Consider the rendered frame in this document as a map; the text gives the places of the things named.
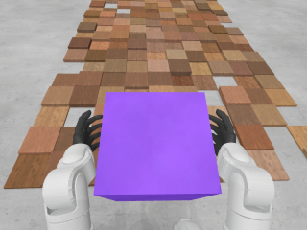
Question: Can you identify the left robot hand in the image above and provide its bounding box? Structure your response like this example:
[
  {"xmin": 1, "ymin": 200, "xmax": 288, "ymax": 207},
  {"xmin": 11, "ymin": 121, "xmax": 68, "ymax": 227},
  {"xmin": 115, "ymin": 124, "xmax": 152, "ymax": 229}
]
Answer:
[{"xmin": 72, "ymin": 110, "xmax": 103, "ymax": 152}]

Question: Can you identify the robot left forearm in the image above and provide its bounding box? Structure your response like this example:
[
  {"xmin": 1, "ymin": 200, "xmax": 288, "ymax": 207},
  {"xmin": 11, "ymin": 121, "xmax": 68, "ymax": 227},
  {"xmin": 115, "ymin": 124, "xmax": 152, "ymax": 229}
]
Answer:
[{"xmin": 42, "ymin": 143, "xmax": 96, "ymax": 230}]

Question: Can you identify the carton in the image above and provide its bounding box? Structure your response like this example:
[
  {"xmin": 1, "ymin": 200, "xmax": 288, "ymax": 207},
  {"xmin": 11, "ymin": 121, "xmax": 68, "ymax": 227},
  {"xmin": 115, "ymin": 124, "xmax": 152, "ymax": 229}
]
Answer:
[{"xmin": 93, "ymin": 92, "xmax": 222, "ymax": 201}]

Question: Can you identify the right robot hand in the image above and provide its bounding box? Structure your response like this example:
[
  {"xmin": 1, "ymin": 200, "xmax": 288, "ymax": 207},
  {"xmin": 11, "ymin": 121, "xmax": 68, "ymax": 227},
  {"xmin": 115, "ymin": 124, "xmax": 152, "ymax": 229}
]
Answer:
[{"xmin": 208, "ymin": 109, "xmax": 237, "ymax": 157}]

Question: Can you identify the right robot thigh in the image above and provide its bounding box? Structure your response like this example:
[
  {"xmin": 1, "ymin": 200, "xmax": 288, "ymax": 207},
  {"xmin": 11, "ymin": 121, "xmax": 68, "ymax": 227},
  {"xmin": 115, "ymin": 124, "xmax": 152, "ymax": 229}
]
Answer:
[{"xmin": 174, "ymin": 220, "xmax": 202, "ymax": 230}]

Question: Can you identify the robot right forearm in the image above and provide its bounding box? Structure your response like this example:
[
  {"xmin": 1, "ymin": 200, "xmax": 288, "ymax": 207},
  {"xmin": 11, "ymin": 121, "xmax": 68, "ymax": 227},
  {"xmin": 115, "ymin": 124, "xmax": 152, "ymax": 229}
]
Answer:
[{"xmin": 216, "ymin": 142, "xmax": 275, "ymax": 230}]

